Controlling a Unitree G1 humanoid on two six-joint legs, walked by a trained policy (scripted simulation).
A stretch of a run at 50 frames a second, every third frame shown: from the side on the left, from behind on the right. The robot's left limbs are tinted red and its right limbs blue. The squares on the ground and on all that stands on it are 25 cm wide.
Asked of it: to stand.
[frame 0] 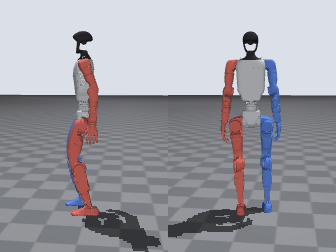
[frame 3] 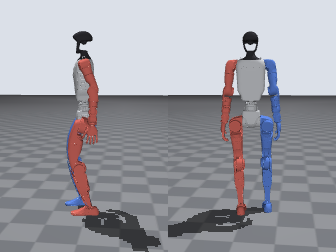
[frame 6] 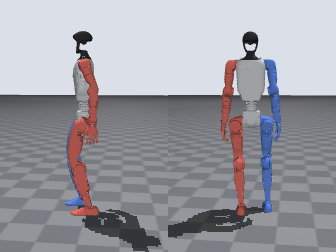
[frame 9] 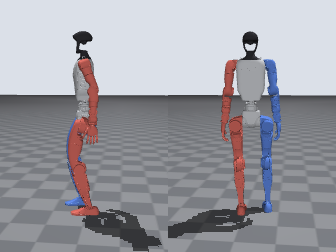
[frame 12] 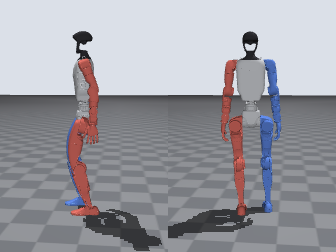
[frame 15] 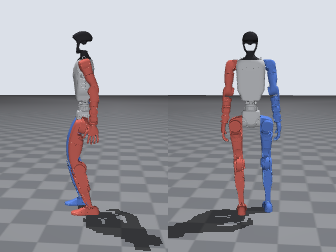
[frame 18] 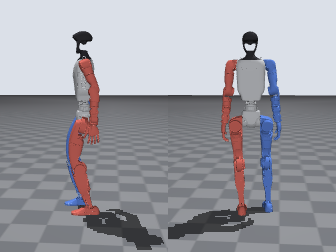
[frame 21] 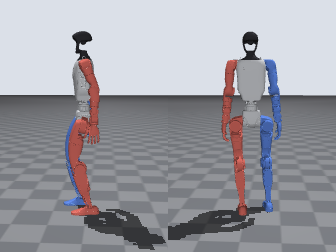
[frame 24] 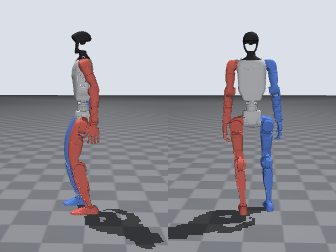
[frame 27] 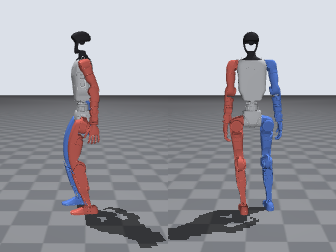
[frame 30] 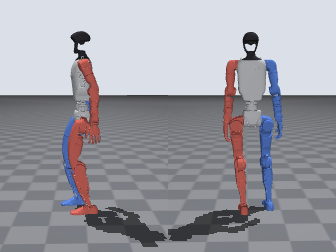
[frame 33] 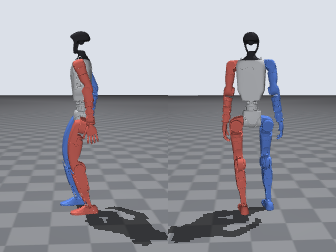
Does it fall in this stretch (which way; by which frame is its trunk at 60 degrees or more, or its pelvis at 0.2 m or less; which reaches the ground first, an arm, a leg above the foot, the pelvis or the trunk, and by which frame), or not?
no
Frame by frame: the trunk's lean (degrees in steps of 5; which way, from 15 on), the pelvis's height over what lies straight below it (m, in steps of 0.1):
0: 0, 0.8
3: 0, 0.8
6: 0, 0.8
9: 0, 0.8
12: 0, 0.8
15: 0, 0.8
18: 0, 0.8
21: 0, 0.8
24: 0, 0.8
27: 0, 0.8
30: 0, 0.8
33: 0, 0.8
